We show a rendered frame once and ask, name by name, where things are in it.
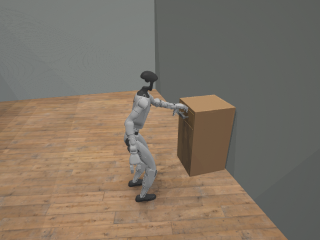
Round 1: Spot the robot left upper arm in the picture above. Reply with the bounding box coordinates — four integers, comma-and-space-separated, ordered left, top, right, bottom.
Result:
147, 92, 161, 107

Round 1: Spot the robot left hand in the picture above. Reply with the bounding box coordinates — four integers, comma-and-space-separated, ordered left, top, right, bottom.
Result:
172, 103, 188, 116

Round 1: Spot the handle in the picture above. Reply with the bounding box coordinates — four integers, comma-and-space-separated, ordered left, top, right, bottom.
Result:
178, 111, 188, 119

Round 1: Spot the robot left shin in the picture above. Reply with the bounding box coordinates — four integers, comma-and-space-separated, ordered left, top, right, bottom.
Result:
133, 161, 147, 183

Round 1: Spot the cabinet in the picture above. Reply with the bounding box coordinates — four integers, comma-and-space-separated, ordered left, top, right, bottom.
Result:
177, 95, 236, 177

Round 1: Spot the right robot foot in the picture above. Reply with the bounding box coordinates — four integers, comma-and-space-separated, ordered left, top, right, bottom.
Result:
135, 193, 156, 202

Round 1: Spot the robot left forearm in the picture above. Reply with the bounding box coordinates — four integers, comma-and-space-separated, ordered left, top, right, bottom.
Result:
159, 100, 177, 110

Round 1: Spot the robot right upper arm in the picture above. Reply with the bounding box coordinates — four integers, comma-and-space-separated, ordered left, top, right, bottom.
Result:
124, 97, 148, 127

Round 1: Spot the robot right forearm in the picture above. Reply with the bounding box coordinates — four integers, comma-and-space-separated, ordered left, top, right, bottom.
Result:
125, 121, 138, 154

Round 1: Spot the drawer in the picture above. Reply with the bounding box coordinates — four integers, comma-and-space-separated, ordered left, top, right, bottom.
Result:
180, 102, 194, 129

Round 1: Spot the robot right hand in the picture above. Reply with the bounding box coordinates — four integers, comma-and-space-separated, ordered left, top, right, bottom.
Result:
129, 153, 141, 174

